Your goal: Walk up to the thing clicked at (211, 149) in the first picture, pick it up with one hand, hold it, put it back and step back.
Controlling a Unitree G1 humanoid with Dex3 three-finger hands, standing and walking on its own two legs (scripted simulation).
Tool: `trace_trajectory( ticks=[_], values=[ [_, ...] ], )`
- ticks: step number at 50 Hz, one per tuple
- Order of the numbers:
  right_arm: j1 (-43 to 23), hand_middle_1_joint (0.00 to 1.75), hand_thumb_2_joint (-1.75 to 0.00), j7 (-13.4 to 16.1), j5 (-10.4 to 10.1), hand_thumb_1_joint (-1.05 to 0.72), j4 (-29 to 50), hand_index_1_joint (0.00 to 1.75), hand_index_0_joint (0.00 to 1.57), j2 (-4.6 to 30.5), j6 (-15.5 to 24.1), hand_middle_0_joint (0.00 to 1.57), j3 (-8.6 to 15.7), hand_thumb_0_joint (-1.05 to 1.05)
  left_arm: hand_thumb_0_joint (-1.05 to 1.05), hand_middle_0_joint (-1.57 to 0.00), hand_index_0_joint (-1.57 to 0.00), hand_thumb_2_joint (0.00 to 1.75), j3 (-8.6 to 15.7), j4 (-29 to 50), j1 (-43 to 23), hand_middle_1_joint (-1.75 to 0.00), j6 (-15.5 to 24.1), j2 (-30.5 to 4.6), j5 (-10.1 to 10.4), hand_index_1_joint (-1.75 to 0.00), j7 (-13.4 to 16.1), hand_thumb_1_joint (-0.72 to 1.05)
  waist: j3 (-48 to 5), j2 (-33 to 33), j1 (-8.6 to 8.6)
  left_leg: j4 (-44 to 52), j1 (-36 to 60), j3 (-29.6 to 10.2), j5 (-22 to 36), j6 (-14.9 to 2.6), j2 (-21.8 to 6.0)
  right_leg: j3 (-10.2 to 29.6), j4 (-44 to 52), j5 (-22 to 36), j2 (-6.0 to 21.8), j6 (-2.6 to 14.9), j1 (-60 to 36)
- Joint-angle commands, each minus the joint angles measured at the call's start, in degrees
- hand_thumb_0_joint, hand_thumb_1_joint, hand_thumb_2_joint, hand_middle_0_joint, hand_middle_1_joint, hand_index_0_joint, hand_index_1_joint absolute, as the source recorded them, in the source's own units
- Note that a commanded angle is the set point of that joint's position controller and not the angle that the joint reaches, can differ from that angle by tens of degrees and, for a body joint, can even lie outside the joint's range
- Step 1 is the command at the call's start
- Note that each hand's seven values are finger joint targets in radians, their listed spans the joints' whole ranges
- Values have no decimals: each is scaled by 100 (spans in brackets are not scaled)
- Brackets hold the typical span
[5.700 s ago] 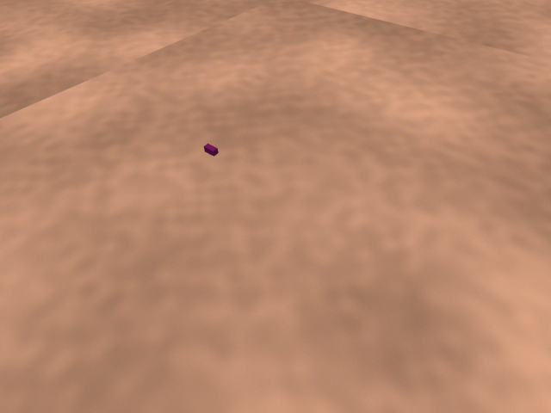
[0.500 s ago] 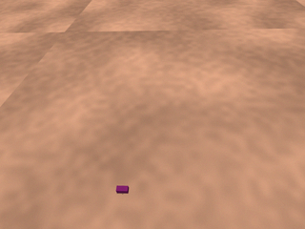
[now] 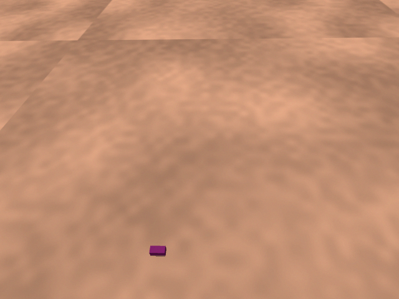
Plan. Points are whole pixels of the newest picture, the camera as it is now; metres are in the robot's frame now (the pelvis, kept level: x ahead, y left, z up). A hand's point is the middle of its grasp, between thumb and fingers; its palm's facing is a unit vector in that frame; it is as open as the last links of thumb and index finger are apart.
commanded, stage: walk up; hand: left
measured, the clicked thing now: (157, 250) +0.50 +0.25 -0.76
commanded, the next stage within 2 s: none
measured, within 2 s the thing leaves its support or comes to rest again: neither
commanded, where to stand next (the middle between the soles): +0.09 -0.01 m, yaw +1 degrees
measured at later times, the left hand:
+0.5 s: hand out of the picture +0.09 +0.24 -0.15, palm faces -0.02 -0.94 -0.33, open 7.4 cm
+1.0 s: hand out of the picture +0.15 +0.24 -0.16, palm faces -0.07 -0.92 -0.38, open 7.4 cm
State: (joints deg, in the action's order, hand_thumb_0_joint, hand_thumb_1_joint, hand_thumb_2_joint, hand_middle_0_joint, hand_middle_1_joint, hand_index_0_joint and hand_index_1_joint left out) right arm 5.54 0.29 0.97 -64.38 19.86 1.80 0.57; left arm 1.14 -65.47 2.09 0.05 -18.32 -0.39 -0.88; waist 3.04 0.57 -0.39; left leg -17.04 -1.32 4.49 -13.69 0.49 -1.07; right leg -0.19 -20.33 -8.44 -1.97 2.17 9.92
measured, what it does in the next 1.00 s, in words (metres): steps on the spot: right foot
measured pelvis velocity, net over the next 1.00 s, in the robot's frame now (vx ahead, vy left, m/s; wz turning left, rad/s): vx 0.05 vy -0.02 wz -0.04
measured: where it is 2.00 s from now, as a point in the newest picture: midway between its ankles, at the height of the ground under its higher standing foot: outside the picture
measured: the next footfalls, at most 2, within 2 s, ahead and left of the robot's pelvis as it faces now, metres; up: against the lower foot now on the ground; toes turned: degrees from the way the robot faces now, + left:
right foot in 0.98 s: +0.14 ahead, -0.15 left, +0.00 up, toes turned -3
left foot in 1.42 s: +0.07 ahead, +0.13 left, +0.00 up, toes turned -3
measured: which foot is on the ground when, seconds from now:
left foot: down 0.00-1.00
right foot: down 0.00-0.84, up 0.86-0.96, down 0.98-1.00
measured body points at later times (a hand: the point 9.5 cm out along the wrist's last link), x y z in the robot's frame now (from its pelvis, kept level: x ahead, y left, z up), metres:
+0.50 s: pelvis +0.01 +0.00 +0.00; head +0.02 -0.01 +0.45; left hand +0.09 +0.29 -0.13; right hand +0.08 -0.30 -0.14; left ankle -0.05 +0.12 -0.75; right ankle +0.03 -0.09 -0.75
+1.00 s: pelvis +0.05 -0.02 -0.02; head +0.07 -0.04 +0.43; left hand +0.15 +0.29 -0.13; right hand +0.06 -0.34 -0.15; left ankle -0.05 +0.12 -0.75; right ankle +0.10 -0.14 -0.75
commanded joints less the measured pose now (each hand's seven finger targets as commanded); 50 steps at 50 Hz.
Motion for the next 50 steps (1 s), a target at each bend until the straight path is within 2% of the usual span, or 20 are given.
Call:
trace_trajectory(
  ticks=[1, 6, 10, 13, 18, 26, 37, 38, 39, 40, 41, 42, 43, 44, 45, 46, 47, 48, 49, 50],
  values=[
    [-147, 30, -90, 82, 2, -90, 364, 30, 20, 1203, 108, 20, 264, 0, 0, -20, -20, 90, 226, 329, -245, -30, 132, -1173, -2, -30, 101, 90, -620, -70, 24, 309, -142, -514, 1097, -179, -819, 709, 122, 1281, 837, -43, -465],
    [-170, 30, -90, 80, 8, -90, 374, 30, 20, 1202, 79, 20, 279, 0, 0, -20, -20, 90, 222, 347, -246, -30, 137, -1169, -16, -30, 112, 90, -584, -109, 4, 329, -164, -496, 898, -178, -792, 748, 169, 1207, 835, -39, -477],
    [-184, 30, -90, 68, 6, -90, 391, 30, 20, 1172, 75, 20, 260, 0, 0, -20, -20, 90, 214, 349, -181, -30, 155, -1165, -7, -30, 118, 90, -606, -39, 18, 290, -101, -452, 1096, -161, -774, 759, 165, 1517, 850, -47, -492],
    [-179, 30, -90, 70, 8, -90, 381, 30, 20, 1182, 56, 20, 261, 0, 0, -20, -20, 90, 222, 366, -196, -30, 154, -1176, -11, -30, 127, 90, -537, -78, 17, 303, -109, -443, 1010, -165, -776, 770, 177, 1410, 838, -41, -440],
    [-159, 30, -90, 53, 8, -90, 390, 30, 20, 1169, 40, 20, 258, 0, 0, -20, -20, 90, 228, 355, -166, -30, 153, -1198, -28, -30, 126, 90, -494, -172, 19, 327, -140, -461, 545, -196, -747, 855, 293, 1017, 826, -63, -404],
    [-89, 30, -90, 42, 4, -90, 408, 30, 20, 1163, 29, 20, 263, 0, 0, -20, -20, 90, 270, 383, -134, -30, 174, -1264, -41, -30, 135, 90, -470, -182, 7, 258, -151, -459, 403, -190, -706, 979, 396, 818, 831, -28, -361],
    [-61, 30, -90, 56, -5, -90, 437, 30, 20, 1197, 29, 20, 265, 0, 0, -20, -20, 90, 241, 443, -89, -30, 186, -1201, -19, -30, 143, 90, -600, -51, 11, 251, -86, -429, 1025, -173, -784, 872, 192, 1601, 805, -23, -547],
    [360, 30, -90, 24, 32, -90, 564, 30, 20, 1441, 77, 20, 424, 0, 0, -20, -20, 90, 378, 641, 172, -30, 167, -1461, -104, -30, 46, 90, -837, -213, -39, -108, 171, -305, -671, -466, -603, 715, -159, -507, 510, 162, -422],
    [522, 30, -90, 21, 79, -90, 500, 30, 20, 1473, 107, 20, 450, 0, 0, -20, -20, 90, 373, 668, 54, -30, 136, -1409, -156, -30, -4, 90, -554, -79, -104, 33, 244, -550, -1503, -661, -769, 723, -308, -1566, 479, 202, 248],
    [793, 30, -90, 32, 89, -90, 445, 30, 20, 1580, 120, 20, 514, 0, 0, -20, -20, 90, 392, 732, -201, -30, 103, -1367, -169, -30, -48, 90, -131, 215, -269, 394, 502, -986, -2160, -838, -1043, 499, -668, -2026, 305, 166, 1135],
    [929, 30, -90, 34, 93, -90, 430, 30, 20, 1725, 125, 20, 595, 0, 0, -20, -20, 90, 383, 849, -408, -30, 74, -1250, -179, -30, -92, 90, 310, 674, -409, 871, 551, -1564, -2527, -1128, -1600, 193, -1486, -1758, 137, 38, 1888],
    [855, 30, -90, 38, 100, -90, 570, 30, 20, 1854, 147, 20, 666, 0, 0, -20, -20, 90, 408, 981, -406, -30, 66, -1304, -191, -30, -111, 90, 686, 725, -407, 1164, 326, -2030, -2295, -1478, -2190, 243, -2312, -2008, 254, -54, 2366],
    [721, 30, -90, 49, 111, -90, 713, 30, 20, 1923, 189, 20, 690, 0, 0, -20, -20, 90, 432, 1051, -308, -30, 86, -1398, -199, -30, -119, 90, 955, 533, -295, 1144, 107, -2098, -1573, -1618, -2394, 381, -2647, -2075, 442, -103, 2502],
    [579, 30, -90, 60, 107, -90, 831, 30, 20, 1935, 228, 20, 701, 0, 0, -20, -20, 90, 445, 1125, -167, -30, 118, -1409, -173, -30, -144, 90, 989, 486, -143, 939, 167, -2016, -634, -1626, -2425, 538, -2605, -2090, 621, -75, 2388],
    [658, 30, -90, 50, 132, -90, 867, 30, 20, 1769, 255, 20, 637, 0, 0, -20, -20, 90, 425, 1162, -156, -30, 168, -1357, -153, -30, -154, 90, 925, 337, -132, 527, 467, -1588, 587, -1495, -2129, 474, -2100, -2075, 640, -69, 2384],
    [587, 30, -90, 21, 143, -90, 935, 30, 20, 1690, 264, 20, 623, 0, 0, -20, -20, 90, 406, 1179, -9, -30, 225, -1287, -123, -30, -165, 90, 752, 595, -22, 141, 622, -1236, 1400, -1318, -1963, 425, -1696, -1904, 738, -25, 2142],
    [472, 30, -90, -21, 139, -90, 1020, 30, 20, 1532, 227, 20, 581, 0, 0, -20, -20, 90, 386, 1140, 130, -30, 287, -1229, -104, -30, -164, 90, 537, 593, 32, -292, 491, -711, 1888, -1054, -1542, 169, -1098, -1364, 605, -19, 1530],
    [244, 30, -90, -51, 94, -90, 1124, 30, 20, 1525, 140, 20, 569, 0, 0, -20, -20, 90, 379, 990, 502, -30, 343, -1134, -89, -30, -117, 90, 219, 635, 193, -1043, 211, -23, 2352, -720, -997, -214, -252, -416, 258, -42, 567],
    [153, 30, -90, -57, 29, -90, 1196, 30, 20, 1380, 34, 20, 514, 0, 0, -20, -20, 90, 444, 754, 1073, -30, 390, -1288, -77, -30, -6, 90, -159, 87, 431, -2092, -487, 281, 2096, -384, -602, -199, 30, 1043, 161, -156, -583],
    [282, 30, -90, -55, -44, -90, 1379, 30, 20, 1143, -59, 20, 437, 0, 0, -20, -20, 90, 624, 619, 1686, -30, 396, -1943, -74, -30, 171, 90, -466, -1123, 655, -3292, -1620, 295, 518, -80, -37, 1153, 10, 2484, 1043, -6, -1465]
  ],
)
